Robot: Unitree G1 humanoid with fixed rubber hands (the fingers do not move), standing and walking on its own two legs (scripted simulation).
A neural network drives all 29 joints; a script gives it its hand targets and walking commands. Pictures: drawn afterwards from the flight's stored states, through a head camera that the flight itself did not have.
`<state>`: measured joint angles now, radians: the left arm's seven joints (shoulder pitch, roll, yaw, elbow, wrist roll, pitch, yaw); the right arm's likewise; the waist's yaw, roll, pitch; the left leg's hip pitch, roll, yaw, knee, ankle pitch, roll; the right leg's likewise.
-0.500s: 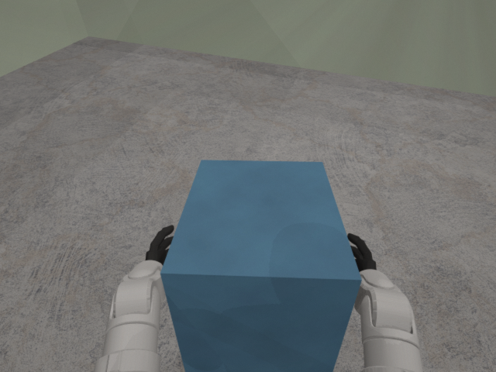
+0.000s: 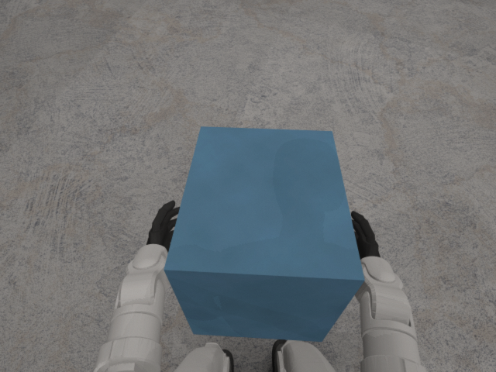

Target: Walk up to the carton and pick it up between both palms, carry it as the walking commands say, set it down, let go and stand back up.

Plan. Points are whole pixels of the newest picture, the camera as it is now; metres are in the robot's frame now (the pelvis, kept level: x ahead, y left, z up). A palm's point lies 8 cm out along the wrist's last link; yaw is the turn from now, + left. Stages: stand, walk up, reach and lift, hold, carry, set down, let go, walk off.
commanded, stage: set down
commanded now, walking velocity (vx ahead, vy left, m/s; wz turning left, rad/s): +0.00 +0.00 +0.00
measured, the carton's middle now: (261, 234) +0.35 -0.03 -0.11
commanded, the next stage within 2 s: none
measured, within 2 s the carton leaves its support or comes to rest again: neither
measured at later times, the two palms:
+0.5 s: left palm (178, 237) +0.36 +0.14 -0.13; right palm (351, 244) +0.34 -0.21 -0.13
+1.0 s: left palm (183, 233) +0.40 +0.15 -0.21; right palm (333, 240) +0.37 -0.20 -0.21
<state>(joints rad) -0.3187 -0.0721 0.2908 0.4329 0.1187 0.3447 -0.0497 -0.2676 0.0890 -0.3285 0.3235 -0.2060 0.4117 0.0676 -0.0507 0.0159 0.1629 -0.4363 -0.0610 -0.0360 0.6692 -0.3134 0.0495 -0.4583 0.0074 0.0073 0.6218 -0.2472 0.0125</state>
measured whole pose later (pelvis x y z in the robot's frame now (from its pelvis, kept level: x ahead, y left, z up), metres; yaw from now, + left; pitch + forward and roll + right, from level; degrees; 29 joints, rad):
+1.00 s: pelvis -0.04 -0.02 -0.12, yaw +0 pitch +33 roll +0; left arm -0.79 0.06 0.36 0.58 0.06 0.28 -0.04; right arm -0.71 -0.02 -0.33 0.43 -0.08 0.36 -0.07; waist -0.01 0.02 0.03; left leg -1.40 -0.09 -0.05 1.31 -0.47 0.00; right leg -1.44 0.06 0.04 1.27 -0.40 0.00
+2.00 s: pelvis -0.10 -0.03 -0.26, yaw +0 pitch +31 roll +1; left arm -1.36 0.25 0.31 0.54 -0.02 0.48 0.03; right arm -1.28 -0.20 -0.37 0.39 0.02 0.56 -0.13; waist -0.03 -0.02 0.53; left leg -1.81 -0.12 -0.03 1.82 -0.56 -0.03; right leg -1.86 0.12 0.05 1.79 -0.47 0.02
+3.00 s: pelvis -0.07 -0.02 -0.37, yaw +1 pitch +35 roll -2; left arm -1.60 0.36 0.22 0.80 -0.09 0.36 0.08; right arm -1.49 -0.30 -0.34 0.70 0.09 0.36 -0.13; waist -0.03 0.01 0.53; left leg -2.12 -0.14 -0.03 2.19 -0.63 -0.02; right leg -2.16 0.08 -0.02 2.14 -0.60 0.01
